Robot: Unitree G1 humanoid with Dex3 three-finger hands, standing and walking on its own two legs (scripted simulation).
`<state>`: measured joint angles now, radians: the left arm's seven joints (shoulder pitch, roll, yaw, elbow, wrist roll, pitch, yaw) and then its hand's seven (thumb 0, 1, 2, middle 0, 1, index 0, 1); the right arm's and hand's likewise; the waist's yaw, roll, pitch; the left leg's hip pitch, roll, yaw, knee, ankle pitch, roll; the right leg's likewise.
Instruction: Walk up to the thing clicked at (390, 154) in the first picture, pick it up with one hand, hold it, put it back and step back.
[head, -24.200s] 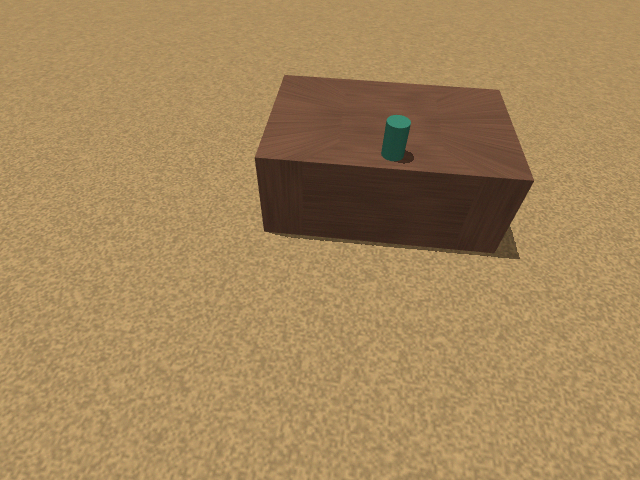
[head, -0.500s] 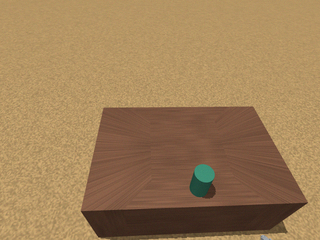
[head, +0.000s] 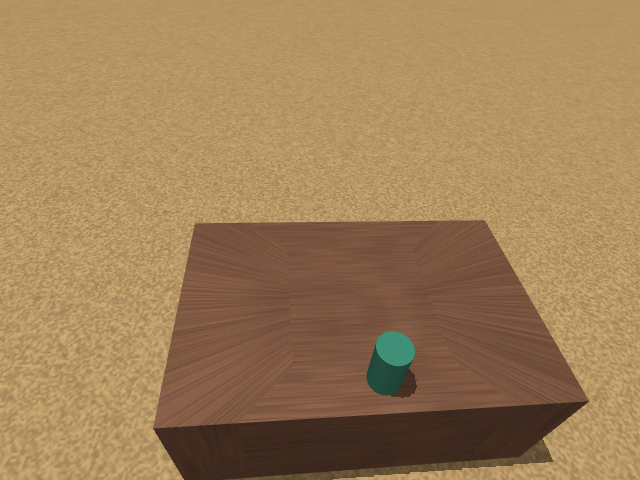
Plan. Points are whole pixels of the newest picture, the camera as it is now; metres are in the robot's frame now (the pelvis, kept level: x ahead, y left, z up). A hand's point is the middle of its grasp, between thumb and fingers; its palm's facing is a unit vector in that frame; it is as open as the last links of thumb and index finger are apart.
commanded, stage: home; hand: right
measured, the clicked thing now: (389, 364) +0.45 -0.19 -0.32
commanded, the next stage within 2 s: stand in 0.80 s
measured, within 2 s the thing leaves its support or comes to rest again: neither
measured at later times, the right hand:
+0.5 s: hand out of the picture +0.06 -0.25 -0.15, palm faces -0.01 +0.93 -0.36, open 17.4 cm
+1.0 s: hand out of the picture +0.08 -0.25 -0.15, palm faces -0.01 +0.93 -0.37, open 17.0 cm
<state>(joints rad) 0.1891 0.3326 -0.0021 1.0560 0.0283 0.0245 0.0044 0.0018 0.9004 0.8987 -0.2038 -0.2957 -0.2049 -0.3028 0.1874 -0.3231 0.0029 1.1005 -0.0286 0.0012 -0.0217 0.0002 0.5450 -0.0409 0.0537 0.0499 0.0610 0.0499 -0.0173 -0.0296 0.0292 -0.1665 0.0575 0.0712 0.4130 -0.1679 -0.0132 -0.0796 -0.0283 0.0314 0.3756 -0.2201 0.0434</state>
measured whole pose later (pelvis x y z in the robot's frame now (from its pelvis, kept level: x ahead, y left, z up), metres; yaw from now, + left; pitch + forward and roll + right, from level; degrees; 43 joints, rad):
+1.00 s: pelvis +0.01 +0.00 +0.00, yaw +1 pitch -3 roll +0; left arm 0.13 0.34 0.00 1.11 0.02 0.01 0.00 0.00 0.90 0.90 -0.20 -0.30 -0.20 -0.30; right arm 0.11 -0.34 0.00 1.15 -0.02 0.00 -0.01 0.00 0.49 -0.09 0.09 0.09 0.09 0.09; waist -0.02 -0.02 0.05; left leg -0.15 0.04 0.07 0.37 -0.16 -0.01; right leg -0.06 -0.04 0.02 0.32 -0.21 0.05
